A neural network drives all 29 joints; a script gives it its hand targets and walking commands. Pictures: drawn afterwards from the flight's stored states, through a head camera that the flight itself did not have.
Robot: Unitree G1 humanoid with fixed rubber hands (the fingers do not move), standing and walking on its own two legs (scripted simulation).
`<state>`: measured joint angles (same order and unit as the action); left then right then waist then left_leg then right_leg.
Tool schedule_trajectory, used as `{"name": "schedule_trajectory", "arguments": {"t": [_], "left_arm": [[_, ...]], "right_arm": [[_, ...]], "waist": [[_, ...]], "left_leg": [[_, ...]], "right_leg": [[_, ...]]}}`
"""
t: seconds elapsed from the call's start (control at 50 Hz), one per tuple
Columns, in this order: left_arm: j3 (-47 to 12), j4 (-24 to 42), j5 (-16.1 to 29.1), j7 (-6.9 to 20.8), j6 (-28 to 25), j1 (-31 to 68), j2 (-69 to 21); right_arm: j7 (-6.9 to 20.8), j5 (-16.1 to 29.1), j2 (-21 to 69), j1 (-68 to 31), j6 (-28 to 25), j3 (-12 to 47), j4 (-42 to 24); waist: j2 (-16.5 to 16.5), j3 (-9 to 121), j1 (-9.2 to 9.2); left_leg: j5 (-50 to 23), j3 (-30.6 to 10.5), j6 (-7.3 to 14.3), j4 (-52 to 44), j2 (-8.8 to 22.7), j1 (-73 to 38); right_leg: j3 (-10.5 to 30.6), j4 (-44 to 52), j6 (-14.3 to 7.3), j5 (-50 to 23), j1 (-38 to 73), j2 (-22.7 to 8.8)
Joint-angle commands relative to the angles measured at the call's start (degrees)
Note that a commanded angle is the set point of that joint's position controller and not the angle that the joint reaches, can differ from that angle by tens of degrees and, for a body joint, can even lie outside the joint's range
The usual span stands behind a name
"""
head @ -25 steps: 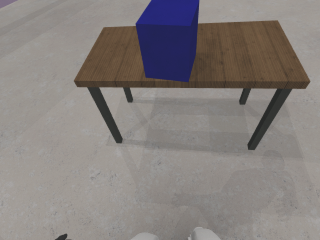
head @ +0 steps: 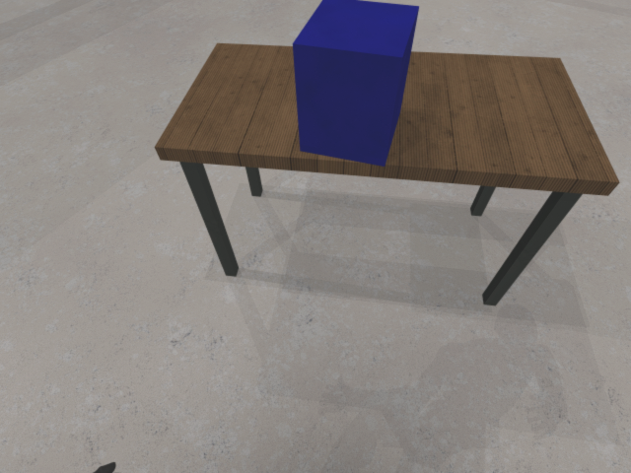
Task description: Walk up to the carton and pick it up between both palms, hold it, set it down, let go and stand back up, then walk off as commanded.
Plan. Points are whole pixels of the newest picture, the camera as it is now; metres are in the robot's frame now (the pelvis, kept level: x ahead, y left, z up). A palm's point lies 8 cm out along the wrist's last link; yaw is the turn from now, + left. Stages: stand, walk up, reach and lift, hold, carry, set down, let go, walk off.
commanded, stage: walk off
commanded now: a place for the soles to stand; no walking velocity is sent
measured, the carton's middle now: (355, 83) +0.87 -0.06 +0.00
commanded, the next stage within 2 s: stand in 0.46 s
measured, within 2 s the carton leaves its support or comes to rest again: neither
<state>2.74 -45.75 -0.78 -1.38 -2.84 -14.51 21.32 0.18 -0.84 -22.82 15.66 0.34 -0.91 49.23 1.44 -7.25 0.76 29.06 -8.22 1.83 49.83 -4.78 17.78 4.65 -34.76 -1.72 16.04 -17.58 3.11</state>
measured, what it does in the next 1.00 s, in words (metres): steps on the spot: left foot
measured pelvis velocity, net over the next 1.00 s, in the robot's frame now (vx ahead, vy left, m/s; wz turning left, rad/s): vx -0.01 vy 0.01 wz -0.02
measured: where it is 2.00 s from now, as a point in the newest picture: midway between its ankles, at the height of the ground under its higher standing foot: outside the picture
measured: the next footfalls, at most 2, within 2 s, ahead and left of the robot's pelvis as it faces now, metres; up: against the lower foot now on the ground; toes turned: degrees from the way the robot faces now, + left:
left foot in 0.10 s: +0.06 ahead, +0.14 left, +0.00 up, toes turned -8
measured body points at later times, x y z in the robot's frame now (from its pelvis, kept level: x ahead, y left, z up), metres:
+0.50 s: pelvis +0.00 +0.01 +0.00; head +0.02 +0.00 +0.45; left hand +0.11 +0.31 -0.11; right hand +0.08 -0.30 -0.12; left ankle +0.02 +0.14 -0.73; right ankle +0.03 -0.12 -0.73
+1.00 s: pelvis -0.01 +0.01 +0.01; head +0.01 +0.00 +0.45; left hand +0.11 +0.30 -0.10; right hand +0.05 -0.31 -0.12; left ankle +0.02 +0.14 -0.73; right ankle +0.03 -0.12 -0.73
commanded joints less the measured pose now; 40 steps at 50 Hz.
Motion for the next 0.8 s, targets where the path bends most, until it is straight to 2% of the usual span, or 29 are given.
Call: {"name": "schedule_trajectory", "arguments": {"t": [0.0,0.04,0.06,0.08,0.1,0.12,0.14,0.16,0.18,0.2,0.22,0.24,0.28,0.32,0.36,0.42,0.44,0.46,0.48,0.5,0.52,0.56,0.6,0.62,0.66,0.7,0.72,0.74,0.78], "left_arm": [[3.46,3.21,-0.62,-0.29,-0.57,-0.52,14.02],[3.14,3.12,-0.32,0.27,0.26,2.75,14.25],[2.38,2.52,0.16,0.29,0.77,2.41,13.44],[1.87,2.92,0.63,0.57,0.81,2.39,10.31],[1.80,1.76,1.10,0.32,0.82,1.03,9.20],[2.70,1.05,1.34,-0.10,0.81,-1.16,9.79],[2.92,0.41,1.39,-0.30,0.92,-0.10,10.31],[3.10,1.07,0.50,-0.03,0.49,-1.01,10.00],[3.03,0.96,0.15,-0.05,0.01,0.66,11.23],[3.09,1.34,-0.03,0.40,-0.22,0.98,13.28],[3.05,2.23,-0.36,0.55,-0.25,0.90,14.04],[2.87,1.54,0.18,0.38,0.04,2.31,14.11],[2.33,1.36,0.34,0.33,-0.09,3.99,12.90],[1.75,1.33,0.31,0.07,0.17,2.49,11.48],[2.27,0.48,0.58,0.02,0.74,1.72,12.06],[1.83,1.07,0.10,0.51,0.37,3.15,12.68],[1.84,0.14,0.21,0.36,0.30,2.85,12.42],[1.47,0.43,0.03,0.51,0.35,6.54,12.91],[1.30,1.43,0.88,0.79,0.73,7.77,10.70],[1.22,0.36,0.44,0.47,0.64,6.16,11.17],[0.97,-0.05,0.41,1.00,0.40,5.97,11.59],[1.23,-0.35,0.24,0.56,-0.61,6.60,11.00],[0.90,-1.33,0.64,0.70,-0.24,7.01,10.48],[0.82,-0.76,1.24,0.91,0.26,7.43,10.78],[0.95,-1.00,0.60,0.78,0.48,6.23,10.85],[1.82,-2.36,1.26,1.19,0.25,5.41,12.31],[0.98,-2.26,0.76,1.15,0.14,7.34,10.82],[0.96,-1.36,1.06,1.21,-0.01,7.42,10.27],[1.62,-1.97,0.38,1.24,-0.33,8.33,11.70]], "right_arm": [[0.18,0.46,-9.94,0.10,-1.60,-4.29,-2.34],[0.16,0.55,-9.30,3.46,-2.46,-4.20,-0.61],[-0.42,0.23,-9.29,3.97,-2.71,-4.54,-0.06],[-0.96,-0.99,-11.97,1.16,-3.27,-5.37,-0.39],[-0.91,-1.39,-13.90,-1.99,-3.30,-5.13,-2.38],[-0.99,-1.06,-14.58,-4.23,-3.38,-5.13,-2.93],[-0.47,-0.66,-12.96,-5.69,-3.36,-4.30,-2.12],[-0.16,-0.37,-11.58,-6.46,-2.89,-4.08,-2.41],[-0.17,0.41,-9.91,-6.86,-2.87,-3.47,-2.10],[-0.43,0.68,-8.75,-5.65,-2.20,-3.91,-2.10],[-0.25,0.60,-8.66,-3.83,-2.10,-3.88,-1.99],[-0.26,0.50,-9.69,-3.11,-2.22,-4.02,-0.93],[-0.27,0.78,-9.68,-4.05,-2.80,-3.83,-1.33],[-0.46,0.14,-10.61,-5.03,-2.94,-4.10,-1.64],[-0.38,0.64,-11.72,-5.00,-2.72,-4.24,-1.39],[-0.51,0.31,-10.42,-7.51,-2.48,-3.80,-1.74],[-0.21,0.72,-9.65,-6.46,-2.64,-3.50,-1.51],[-0.17,1.07,-10.11,-6.73,-2.67,-2.45,0.38],[-0.32,0.37,-9.97,-7.92,-2.79,-2.19,0.37],[-0.22,0.70,-10.34,-7.38,-2.27,-1.95,1.50],[-0.25,0.35,-12.79,-9.31,-2.74,-3.04,0.77],[0.12,0.82,-9.63,-9.87,-2.39,-2.40,0.65],[0.02,0.68,-9.78,-8.22,-3.00,-2.20,2.29],[0.13,0.92,-10.08,-7.35,-3.51,-1.94,2.60],[-0.35,0.47,-11.79,-7.19,-3.15,-2.67,3.44],[-0.19,0.76,-11.71,-8.09,-3.06,-2.46,3.74],[-0.11,1.25,-9.74,-8.10,-2.74,-2.30,4.96],[-0.16,1.26,-9.73,-8.78,-2.88,-1.33,4.78],[0.17,0.97,-9.41,-8.33,-3.06,-2.04,4.99]], "waist": [[-6.64,7.01,-0.78],[-8.83,9.56,1.53],[-4.72,10.17,2.17],[-1.61,9.29,0.94],[3.59,8.55,0.10],[3.25,7.67,-1.80],[-0.61,6.94,-1.81],[-0.89,8.20,-2.91],[-3.67,9.24,-2.43],[-5.41,9.39,-0.97],[-3.40,10.83,-0.30],[0.01,11.33,0.13],[-1.52,12.52,0.16],[-0.28,12.71,-0.73],[0.70,12.45,-0.90],[-3.29,9.61,-1.23],[-0.69,10.08,-0.65],[-3.44,9.06,0.44],[-0.72,10.30,-0.05],[1.35,7.18,-0.83],[1.11,10.57,-0.58],[-2.42,7.38,-1.18],[-4.26,8.98,-0.24],[-4.18,11.50,-0.74],[0.32,11.20,-0.81],[-4.80,10.17,-0.96],[-6.28,10.29,0.11],[-2.53,7.41,-1.53],[-1.29,10.14,0.70]], "left_leg": [[3.53,0.79,-0.41,-9.73,4.45,3.13],[-6.49,4.14,0.44,-21.35,3.77,-7.99],[-10.81,1.64,0.74,-29.28,3.95,-13.87],[-19.87,-5.46,2.24,-26.36,7.96,-18.65],[-19.59,-16.47,5.87,-28.85,14.56,-14.65],[-21.83,-17.39,9.71,-27.64,18.61,-3.72],[-25.97,-14.26,10.32,-25.41,17.49,-3.34],[-26.23,-8.80,7.63,-20.60,14.34,-2.04],[-29.56,-3.78,3.69,-16.88,10.09,-3.25],[-24.03,0.03,0.65,-13.75,6.11,-3.59],[-16.30,0.14,0.27,-13.84,4.95,-3.00],[-13.21,0.70,0.72,-16.03,4.76,-5.90],[-24.48,-1.67,1.87,-18.89,7.82,-10.30],[-27.67,-3.07,2.79,-19.83,8.89,-11.65],[-23.91,-4.42,4.30,-20.83,10.03,-6.52],[-18.59,-1.97,3.12,-18.97,7.80,-7.68],[-18.75,-1.98,2.71,-19.66,7.55,-8.48],[-15.89,-4.62,1.88,-22.12,8.21,-3.92],[-13.55,-6.25,3.12,-24.97,10.01,-4.63],[-13.01,-8.05,2.68,-25.88,8.98,-1.09],[-8.58,-6.82,2.93,-27.12,10.00,-3.23],[-12.01,-5.62,2.43,-26.60,8.89,-0.63],[-16.25,-4.23,1.84,-25.21,7.53,-1.92],[-19.44,-3.45,1.62,-23.77,7.35,-4.62],[-16.61,-3.74,1.43,-25.05,7.82,-6.04],[-14.53,-3.86,1.25,-26.32,7.95,-4.85],[-18.16,-3.20,0.54,-26.13,8.17,-6.88],[-16.90,-4.79,1.38,-26.45,8.68,-3.25],[-13.63,-3.71,0.78,-26.94,7.62,-4.78]], "right_leg": [[17.08,10.24,-10.88,-14.83,8.73,-14.89],[11.25,6.51,-8.23,-13.63,3.41,-11.70],[10.47,3.21,-6.16,-16.68,0.66,-11.68],[9.17,1.20,-3.28,-14.46,-6.95,-7.46],[6.34,-3.55,-0.67,-8.93,-7.90,-2.13],[2.42,-7.18,0.22,4.70,1.87,-0.76],[2.10,-2.58,-0.11,9.65,3.81,-2.19],[4.82,3.89,-1.38,4.77,7.04,-2.87],[8.86,7.61,-3.04,-9.38,9.06,-5.86],[14.64,9.35,-5.01,-12.73,6.74,-9.10],[18.12,10.61,-6.83,-8.96,7.01,-11.55],[16.26,8.49,-6.96,-9.32,4.15,-11.76],[11.17,4.39,-5.23,-15.95,3.49,-8.81],[9.15,3.67,-3.30,-16.88,2.72,-6.60],[7.10,0.99,-2.86,-13.04,6.01,-5.14],[9.71,7.04,-3.47,-7.39,0.21,-7.75],[11.86,8.20,-4.03,-5.80,0.51,-7.88],[9.53,9.15,-3.22,-3.10,3.62,-7.46],[7.23,7.10,-2.80,-2.26,2.90,-6.55],[7.79,7.53,-2.69,0.07,4.23,-5.79],[6.39,7.68,-1.80,-1.13,6.01,-5.44],[9.03,10.70,-2.75,0.71,5.89,-6.92],[9.71,10.81,-2.85,-5.69,8.32,-7.73],[9.65,10.49,-3.00,-7.29,7.53,-9.03],[9.07,10.61,-2.14,-6.35,5.88,-7.37],[7.58,11.40,-1.78,-3.10,6.10,-6.78],[8.34,12.15,-2.38,-3.36,4.76,-7.77],[8.36,12.16,-2.16,-3.27,5.45,-6.71],[9.19,13.35,-1.71,-0.84,5.80,-7.34]]}}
